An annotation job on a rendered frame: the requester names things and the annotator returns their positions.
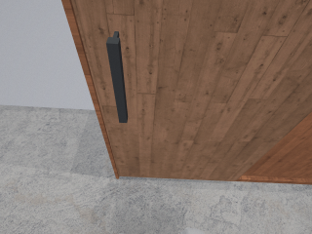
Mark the wardrobe door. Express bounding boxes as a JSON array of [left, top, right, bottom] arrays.
[[243, 112, 312, 179], [71, 0, 312, 181]]

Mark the handle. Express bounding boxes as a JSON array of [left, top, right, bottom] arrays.
[[106, 31, 128, 123]]

